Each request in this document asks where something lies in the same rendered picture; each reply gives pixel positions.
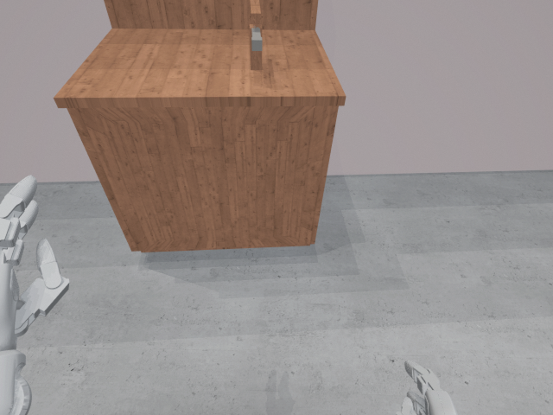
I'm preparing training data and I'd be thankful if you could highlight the left robot forearm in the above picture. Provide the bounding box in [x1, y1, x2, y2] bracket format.
[0, 349, 32, 415]

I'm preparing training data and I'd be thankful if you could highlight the robot right hand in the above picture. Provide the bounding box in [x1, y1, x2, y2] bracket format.
[396, 361, 458, 415]

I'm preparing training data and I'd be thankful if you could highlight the counter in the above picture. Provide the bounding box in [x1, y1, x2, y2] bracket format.
[54, 0, 346, 252]

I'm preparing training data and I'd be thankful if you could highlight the robot left hand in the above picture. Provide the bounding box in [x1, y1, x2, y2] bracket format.
[0, 175, 69, 351]

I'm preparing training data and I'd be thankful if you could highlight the tap lever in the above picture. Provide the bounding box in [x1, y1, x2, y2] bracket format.
[251, 26, 263, 51]

